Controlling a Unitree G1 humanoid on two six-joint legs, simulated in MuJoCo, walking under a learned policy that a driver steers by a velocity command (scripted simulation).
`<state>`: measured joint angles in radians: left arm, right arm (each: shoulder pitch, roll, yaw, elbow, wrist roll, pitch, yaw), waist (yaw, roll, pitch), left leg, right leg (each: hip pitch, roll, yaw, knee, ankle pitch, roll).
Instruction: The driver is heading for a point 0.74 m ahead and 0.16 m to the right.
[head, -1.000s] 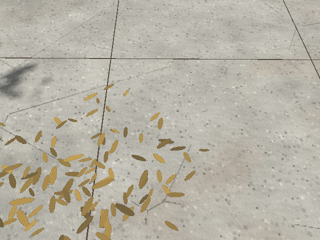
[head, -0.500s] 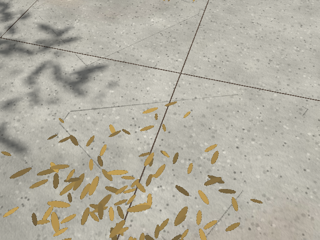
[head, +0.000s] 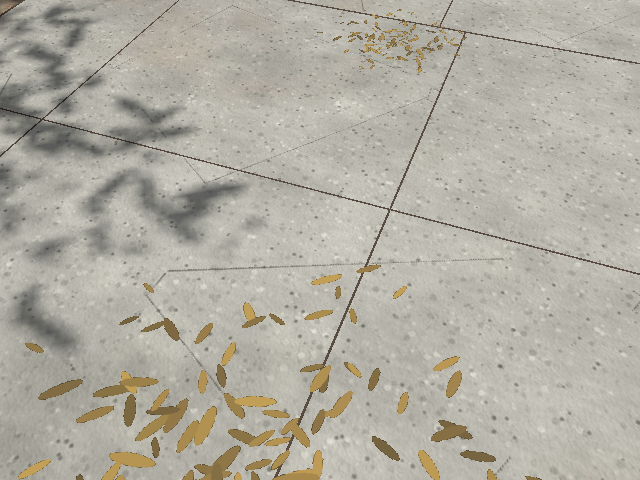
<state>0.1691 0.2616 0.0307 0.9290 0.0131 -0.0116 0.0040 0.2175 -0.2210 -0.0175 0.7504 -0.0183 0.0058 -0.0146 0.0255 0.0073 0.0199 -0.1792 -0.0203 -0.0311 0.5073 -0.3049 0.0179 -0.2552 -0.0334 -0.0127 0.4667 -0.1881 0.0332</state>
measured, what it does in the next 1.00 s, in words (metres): stands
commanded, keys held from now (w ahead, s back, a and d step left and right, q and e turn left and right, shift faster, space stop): no key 1.00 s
